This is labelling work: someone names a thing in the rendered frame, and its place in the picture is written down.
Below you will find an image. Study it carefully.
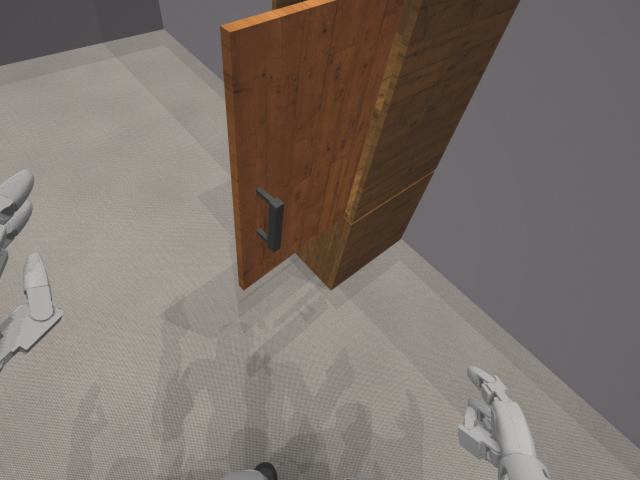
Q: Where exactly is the right robot hand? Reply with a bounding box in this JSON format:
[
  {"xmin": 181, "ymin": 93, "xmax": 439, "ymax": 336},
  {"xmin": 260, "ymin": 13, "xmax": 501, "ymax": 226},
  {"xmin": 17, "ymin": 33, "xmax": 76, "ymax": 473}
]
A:
[{"xmin": 458, "ymin": 365, "xmax": 537, "ymax": 468}]

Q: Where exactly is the left robot hand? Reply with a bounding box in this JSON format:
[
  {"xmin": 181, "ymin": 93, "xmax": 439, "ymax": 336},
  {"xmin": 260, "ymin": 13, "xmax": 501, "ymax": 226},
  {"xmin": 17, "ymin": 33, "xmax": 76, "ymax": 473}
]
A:
[{"xmin": 0, "ymin": 169, "xmax": 63, "ymax": 372}]

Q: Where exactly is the handle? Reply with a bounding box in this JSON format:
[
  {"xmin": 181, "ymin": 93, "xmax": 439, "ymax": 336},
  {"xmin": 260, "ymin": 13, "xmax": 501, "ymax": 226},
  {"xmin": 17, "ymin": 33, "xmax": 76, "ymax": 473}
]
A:
[{"xmin": 256, "ymin": 187, "xmax": 284, "ymax": 253}]

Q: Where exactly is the cupboard door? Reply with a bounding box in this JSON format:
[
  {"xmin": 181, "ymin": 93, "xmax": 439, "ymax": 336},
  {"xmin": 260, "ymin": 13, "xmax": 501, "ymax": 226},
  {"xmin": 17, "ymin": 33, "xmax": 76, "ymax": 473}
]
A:
[{"xmin": 220, "ymin": 0, "xmax": 405, "ymax": 290}]

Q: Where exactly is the right robot forearm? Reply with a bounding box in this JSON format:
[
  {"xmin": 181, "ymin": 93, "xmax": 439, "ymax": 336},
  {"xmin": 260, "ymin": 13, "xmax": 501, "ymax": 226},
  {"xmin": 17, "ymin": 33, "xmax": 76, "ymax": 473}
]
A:
[{"xmin": 498, "ymin": 454, "xmax": 551, "ymax": 480}]

